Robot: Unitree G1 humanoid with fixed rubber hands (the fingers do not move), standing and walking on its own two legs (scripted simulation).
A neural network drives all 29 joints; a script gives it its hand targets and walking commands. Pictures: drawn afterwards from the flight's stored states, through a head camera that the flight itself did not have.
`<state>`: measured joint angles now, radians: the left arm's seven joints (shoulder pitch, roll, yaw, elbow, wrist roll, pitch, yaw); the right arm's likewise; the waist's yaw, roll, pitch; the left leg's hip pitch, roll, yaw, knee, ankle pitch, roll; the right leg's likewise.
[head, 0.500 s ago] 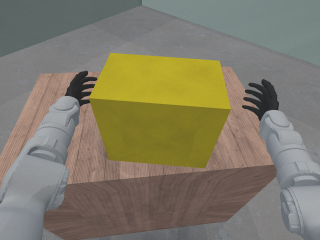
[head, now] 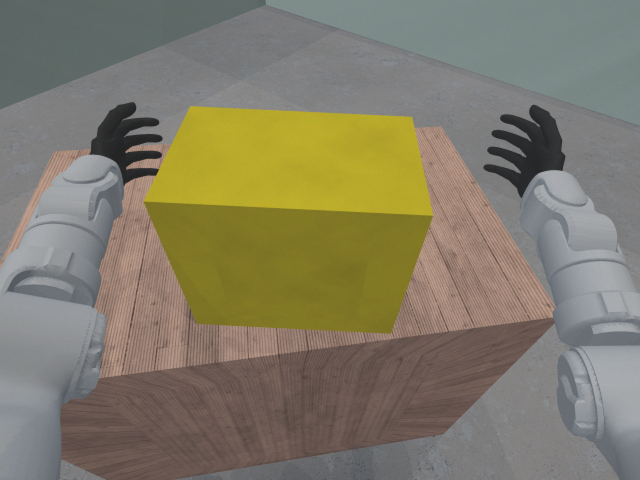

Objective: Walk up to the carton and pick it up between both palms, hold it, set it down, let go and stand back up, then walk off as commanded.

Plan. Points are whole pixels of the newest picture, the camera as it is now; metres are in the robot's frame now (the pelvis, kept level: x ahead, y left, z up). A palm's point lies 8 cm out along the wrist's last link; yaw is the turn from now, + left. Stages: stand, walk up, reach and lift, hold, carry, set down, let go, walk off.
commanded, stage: set down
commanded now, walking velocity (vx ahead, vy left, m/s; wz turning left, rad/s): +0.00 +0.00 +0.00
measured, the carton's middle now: (297, 227) +0.45 -0.06 +0.06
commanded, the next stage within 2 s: none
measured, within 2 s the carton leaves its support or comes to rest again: neither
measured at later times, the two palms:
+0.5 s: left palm (82, 224) +0.44 +0.19 +0.14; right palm (498, 240) +0.31 -0.28 +0.13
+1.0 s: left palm (55, 295) +0.37 +0.23 +0.10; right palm (501, 290) +0.26 -0.26 +0.10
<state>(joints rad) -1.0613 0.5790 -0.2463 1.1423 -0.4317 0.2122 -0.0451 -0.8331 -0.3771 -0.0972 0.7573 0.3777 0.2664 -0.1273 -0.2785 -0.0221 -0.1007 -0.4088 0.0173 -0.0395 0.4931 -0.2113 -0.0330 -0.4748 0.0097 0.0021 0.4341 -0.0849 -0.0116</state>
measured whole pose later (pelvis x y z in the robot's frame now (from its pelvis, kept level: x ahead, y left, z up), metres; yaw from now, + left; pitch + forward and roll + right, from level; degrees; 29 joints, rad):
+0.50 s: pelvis +0.02 +0.02 +0.01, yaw -1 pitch -1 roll +0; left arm -0.64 0.52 -0.02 0.60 -0.27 0.44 -0.10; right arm -0.40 -0.33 -0.06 0.37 0.42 0.35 -0.14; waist -0.20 -0.04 0.01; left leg -0.16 0.01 -0.03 0.38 -0.20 -0.01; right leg -0.21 0.01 0.02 0.29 -0.06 0.01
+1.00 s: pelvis +0.03 +0.02 +0.01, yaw -3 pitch -5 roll -1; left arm -0.26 0.41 0.09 0.27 -0.21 0.47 -0.09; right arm -0.05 -0.28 -0.14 0.08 0.34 0.43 -0.11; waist -0.11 -0.04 0.02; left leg -0.04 0.01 0.00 0.36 -0.23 0.00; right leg -0.12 0.01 0.05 0.29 -0.09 0.01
